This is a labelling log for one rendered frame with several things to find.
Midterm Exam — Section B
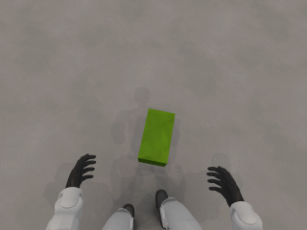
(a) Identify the carton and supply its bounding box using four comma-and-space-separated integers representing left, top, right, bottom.
137, 108, 176, 167

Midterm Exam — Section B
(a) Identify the robot left forearm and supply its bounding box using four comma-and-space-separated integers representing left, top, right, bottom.
45, 187, 83, 230

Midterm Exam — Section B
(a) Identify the robot left hand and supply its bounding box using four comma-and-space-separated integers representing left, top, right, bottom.
65, 154, 96, 189

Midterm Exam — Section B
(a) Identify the right robot foot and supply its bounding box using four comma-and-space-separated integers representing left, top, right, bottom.
155, 189, 169, 230

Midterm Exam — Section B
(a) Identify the robot right forearm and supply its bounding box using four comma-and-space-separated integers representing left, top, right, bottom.
229, 201, 263, 230

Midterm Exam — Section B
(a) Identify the robot left shin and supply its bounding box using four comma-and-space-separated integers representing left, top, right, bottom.
117, 208, 130, 215

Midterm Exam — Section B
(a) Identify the robot right hand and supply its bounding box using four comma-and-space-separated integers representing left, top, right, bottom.
207, 166, 244, 208

